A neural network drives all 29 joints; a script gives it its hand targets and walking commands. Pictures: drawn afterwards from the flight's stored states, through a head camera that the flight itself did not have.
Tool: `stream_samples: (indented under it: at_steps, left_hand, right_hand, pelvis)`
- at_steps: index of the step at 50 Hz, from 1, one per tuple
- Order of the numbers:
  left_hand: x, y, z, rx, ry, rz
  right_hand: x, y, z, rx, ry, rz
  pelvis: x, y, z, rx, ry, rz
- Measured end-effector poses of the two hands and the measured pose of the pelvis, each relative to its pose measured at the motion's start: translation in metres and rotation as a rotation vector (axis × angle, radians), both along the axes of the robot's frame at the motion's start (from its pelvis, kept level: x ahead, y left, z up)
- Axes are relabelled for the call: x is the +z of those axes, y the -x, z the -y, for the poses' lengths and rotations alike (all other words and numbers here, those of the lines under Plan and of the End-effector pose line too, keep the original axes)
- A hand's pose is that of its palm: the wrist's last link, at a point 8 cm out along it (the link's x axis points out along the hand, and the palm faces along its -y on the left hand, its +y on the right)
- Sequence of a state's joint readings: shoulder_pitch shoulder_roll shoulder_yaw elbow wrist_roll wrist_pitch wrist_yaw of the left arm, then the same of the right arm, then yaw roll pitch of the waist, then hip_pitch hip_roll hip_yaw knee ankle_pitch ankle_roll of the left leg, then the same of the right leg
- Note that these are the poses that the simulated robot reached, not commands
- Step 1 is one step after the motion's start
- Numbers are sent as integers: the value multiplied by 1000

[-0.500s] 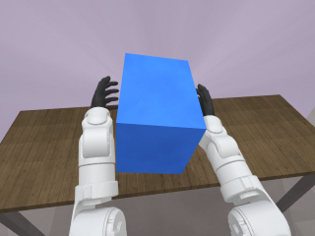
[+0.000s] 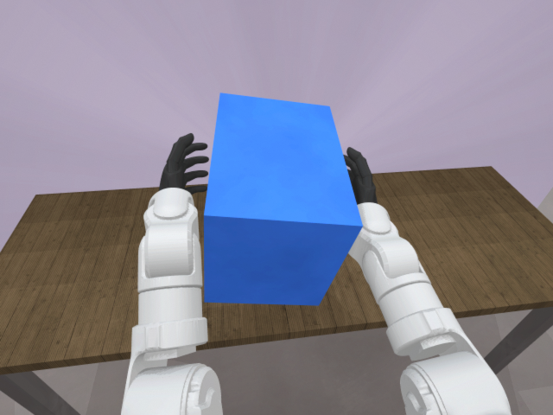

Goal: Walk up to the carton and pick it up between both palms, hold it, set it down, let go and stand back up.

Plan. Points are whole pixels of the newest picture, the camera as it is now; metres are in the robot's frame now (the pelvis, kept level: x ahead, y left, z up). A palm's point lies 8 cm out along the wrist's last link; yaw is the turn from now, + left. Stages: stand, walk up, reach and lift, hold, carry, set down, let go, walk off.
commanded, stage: hold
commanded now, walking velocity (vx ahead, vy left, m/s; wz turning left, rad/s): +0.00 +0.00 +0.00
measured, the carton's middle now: (269, 199) +0.38 +0.01 +0.15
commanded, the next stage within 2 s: none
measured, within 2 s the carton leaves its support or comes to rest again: neither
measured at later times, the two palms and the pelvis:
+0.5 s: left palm (175, 192) +0.36 +0.13 +0.19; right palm (359, 202) +0.35 -0.12 +0.16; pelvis +0.00 +0.00 +0.00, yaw +0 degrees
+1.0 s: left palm (172, 194) +0.36 +0.14 +0.19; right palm (357, 201) +0.35 -0.12 +0.16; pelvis +0.00 +0.00 +0.00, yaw +0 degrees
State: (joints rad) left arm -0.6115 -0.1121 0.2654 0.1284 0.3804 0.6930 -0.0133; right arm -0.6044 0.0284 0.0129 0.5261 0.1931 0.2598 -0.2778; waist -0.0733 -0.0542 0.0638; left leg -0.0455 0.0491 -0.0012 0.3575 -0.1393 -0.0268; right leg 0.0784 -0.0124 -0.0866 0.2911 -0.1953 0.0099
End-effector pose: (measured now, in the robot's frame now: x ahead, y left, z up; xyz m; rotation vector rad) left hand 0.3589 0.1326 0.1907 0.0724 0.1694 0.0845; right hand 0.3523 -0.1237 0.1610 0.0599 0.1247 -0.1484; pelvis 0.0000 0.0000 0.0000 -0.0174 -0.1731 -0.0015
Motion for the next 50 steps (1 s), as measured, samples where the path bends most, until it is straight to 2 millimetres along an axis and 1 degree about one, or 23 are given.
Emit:
stream_samples:
  at_steps: [23, 37, 50]
  left_hand:
    - [0, 0, 0, 1, 0, -1]
    - [0, 3, -8, 18, 17, -2]
    - [-2, 2, -5, 10, 11, 0]
  right_hand:
    - [0, 0, 0, 1, 2, 1]
    - [6, -2, -7, 14, 12, 0]
    - [3, -1, -4, 8, 10, 3]
  pelvis:
    - [0, 0, 0, -1, 0, 1]
    - [0, 0, 0, -2, 0, 1]
    - [0, -1, -1, -4, 1, 4]
